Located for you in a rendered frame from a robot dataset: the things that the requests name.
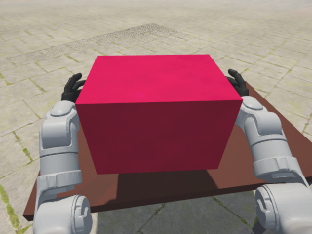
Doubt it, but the table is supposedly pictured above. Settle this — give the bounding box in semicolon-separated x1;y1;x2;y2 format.
23;81;312;234

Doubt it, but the carton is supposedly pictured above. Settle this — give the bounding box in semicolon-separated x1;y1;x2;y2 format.
75;54;243;175

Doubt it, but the robot right hand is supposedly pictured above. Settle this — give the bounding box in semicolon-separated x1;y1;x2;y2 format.
225;68;249;97

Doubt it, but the robot left hand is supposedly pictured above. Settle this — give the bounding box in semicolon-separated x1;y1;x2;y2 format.
61;73;86;103

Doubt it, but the right robot forearm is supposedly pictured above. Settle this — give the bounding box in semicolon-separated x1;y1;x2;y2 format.
235;96;312;194

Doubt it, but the robot right upper arm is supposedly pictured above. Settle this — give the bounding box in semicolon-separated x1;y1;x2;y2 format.
255;182;312;234

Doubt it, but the robot left upper arm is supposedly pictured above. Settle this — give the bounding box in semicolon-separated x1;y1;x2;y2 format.
34;194;93;234

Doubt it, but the left robot forearm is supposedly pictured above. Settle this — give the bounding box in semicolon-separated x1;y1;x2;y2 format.
32;100;83;234

